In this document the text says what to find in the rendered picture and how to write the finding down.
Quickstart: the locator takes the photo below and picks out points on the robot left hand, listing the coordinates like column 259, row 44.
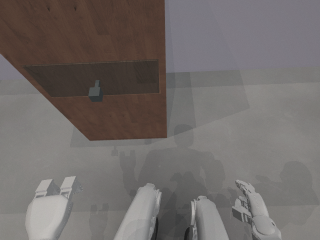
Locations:
column 49, row 211

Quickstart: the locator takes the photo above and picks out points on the handle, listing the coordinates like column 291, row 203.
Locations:
column 96, row 93

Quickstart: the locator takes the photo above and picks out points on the robot left shin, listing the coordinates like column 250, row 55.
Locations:
column 153, row 220

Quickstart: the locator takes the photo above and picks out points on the robot right shin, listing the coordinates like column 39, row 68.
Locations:
column 193, row 231

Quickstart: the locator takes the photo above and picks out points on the robot shin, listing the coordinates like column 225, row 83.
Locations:
column 153, row 220
column 193, row 231

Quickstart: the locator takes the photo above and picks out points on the drawer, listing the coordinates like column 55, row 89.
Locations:
column 122, row 77

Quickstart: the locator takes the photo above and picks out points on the robot right hand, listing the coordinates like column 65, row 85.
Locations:
column 245, row 209

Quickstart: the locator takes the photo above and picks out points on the cabinet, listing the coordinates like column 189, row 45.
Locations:
column 34, row 32

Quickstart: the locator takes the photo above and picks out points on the right robot forearm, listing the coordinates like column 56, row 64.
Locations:
column 264, row 228

